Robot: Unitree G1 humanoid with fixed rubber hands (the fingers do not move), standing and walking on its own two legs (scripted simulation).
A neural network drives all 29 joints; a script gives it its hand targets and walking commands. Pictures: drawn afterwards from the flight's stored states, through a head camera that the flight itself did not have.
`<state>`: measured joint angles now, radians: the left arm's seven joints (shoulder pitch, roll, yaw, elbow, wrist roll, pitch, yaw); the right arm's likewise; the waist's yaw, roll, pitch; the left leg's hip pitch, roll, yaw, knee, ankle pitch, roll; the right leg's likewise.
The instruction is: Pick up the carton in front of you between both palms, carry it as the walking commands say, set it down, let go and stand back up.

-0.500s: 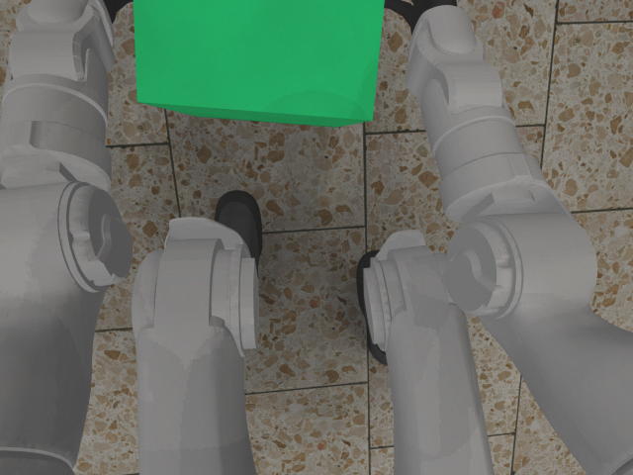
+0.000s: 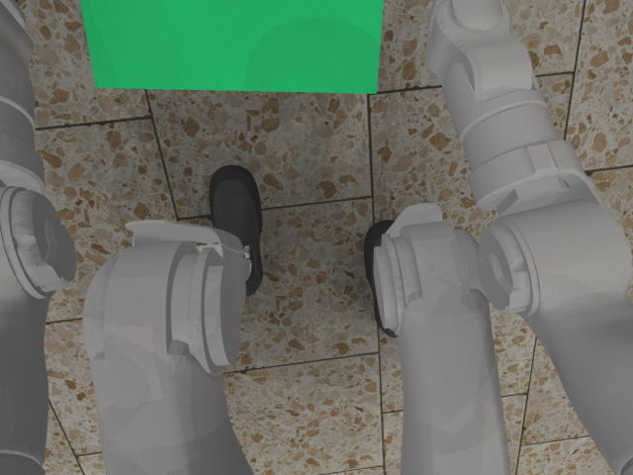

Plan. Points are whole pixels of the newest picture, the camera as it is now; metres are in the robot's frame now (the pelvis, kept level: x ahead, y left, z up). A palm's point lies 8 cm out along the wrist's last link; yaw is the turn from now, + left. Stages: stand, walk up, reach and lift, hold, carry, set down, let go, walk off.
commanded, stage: set down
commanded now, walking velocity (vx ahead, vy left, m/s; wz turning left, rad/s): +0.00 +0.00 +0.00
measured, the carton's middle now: out of the picture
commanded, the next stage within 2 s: let go in 1.04 s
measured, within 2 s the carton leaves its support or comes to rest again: neither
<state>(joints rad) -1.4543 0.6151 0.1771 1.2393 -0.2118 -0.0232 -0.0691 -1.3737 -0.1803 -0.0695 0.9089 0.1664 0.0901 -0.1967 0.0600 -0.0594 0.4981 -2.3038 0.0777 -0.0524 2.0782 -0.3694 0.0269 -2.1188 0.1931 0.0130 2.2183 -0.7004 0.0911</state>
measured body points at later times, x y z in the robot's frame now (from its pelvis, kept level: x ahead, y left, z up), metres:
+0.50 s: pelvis +0.01 +0.00 +0.10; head +0.33 +0.09 +0.40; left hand +0.51 +0.33 -0.03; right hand +0.56 -0.05 -0.02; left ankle +0.16 +0.13 -0.34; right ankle +0.09 -0.12 -0.34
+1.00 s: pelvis +0.04 +0.02 +0.23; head +0.33 +0.10 +0.56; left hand +0.51 +0.35 +0.12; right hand +0.55 -0.06 +0.13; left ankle +0.16 +0.13 -0.34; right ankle +0.09 -0.12 -0.34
